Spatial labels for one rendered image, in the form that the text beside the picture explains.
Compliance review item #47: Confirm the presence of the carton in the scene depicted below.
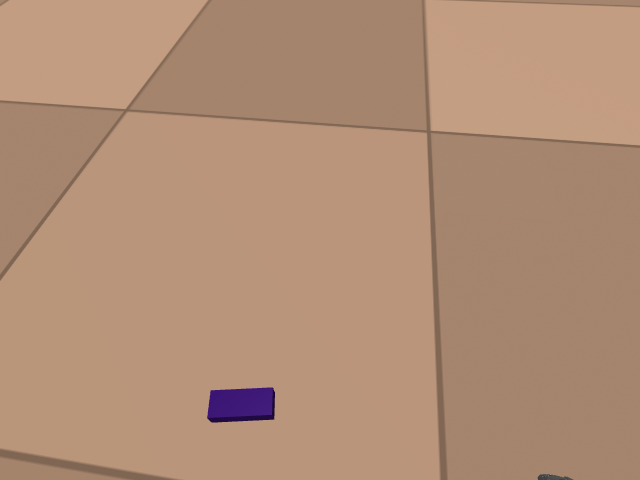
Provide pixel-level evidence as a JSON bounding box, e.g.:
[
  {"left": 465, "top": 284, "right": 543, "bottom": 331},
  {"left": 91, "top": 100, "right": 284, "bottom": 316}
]
[{"left": 207, "top": 387, "right": 275, "bottom": 423}]

